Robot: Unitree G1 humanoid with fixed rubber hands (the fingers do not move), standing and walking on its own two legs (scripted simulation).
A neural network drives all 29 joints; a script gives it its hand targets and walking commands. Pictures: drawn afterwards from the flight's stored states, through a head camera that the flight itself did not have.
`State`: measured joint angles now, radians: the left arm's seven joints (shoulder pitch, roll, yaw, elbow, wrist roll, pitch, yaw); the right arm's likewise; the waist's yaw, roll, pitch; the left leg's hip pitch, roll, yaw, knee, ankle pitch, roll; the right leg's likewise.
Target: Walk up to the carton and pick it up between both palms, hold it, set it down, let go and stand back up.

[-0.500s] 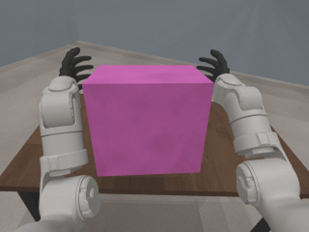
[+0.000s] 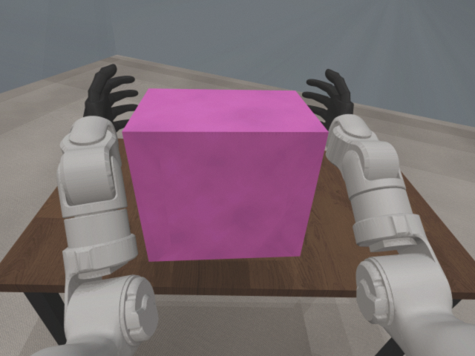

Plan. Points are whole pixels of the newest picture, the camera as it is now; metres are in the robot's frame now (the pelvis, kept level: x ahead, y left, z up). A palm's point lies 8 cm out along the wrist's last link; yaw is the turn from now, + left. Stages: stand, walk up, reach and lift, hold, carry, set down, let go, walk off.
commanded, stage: set down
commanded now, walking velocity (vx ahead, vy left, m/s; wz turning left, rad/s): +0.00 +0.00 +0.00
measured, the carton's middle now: (224, 172) +0.38 +0.00 +0.19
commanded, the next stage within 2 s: none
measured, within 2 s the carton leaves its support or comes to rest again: neither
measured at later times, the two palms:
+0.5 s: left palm (130, 163) +0.38 +0.16 +0.20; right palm (329, 171) +0.38 -0.19 +0.19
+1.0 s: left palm (134, 168) +0.39 +0.15 +0.18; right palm (326, 177) +0.38 -0.19 +0.17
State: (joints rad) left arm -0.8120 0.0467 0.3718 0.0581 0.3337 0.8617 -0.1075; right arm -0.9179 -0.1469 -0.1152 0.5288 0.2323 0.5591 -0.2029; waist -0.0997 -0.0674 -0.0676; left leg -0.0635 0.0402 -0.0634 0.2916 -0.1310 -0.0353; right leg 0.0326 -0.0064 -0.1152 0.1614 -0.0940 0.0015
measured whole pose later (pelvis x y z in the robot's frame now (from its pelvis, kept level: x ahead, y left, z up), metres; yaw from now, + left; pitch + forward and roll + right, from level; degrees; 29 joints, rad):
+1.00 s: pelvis +0.02 +0.00 +0.00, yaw +1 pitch -7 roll -1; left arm -0.60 0.00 0.26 0.13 0.28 0.56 -0.04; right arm -0.63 -0.09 -0.13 0.59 0.07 0.15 -0.13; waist -0.09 -0.09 0.06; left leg -0.01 0.04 -0.08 0.28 -0.15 -0.04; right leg 0.09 -0.01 -0.13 0.14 -0.12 0.00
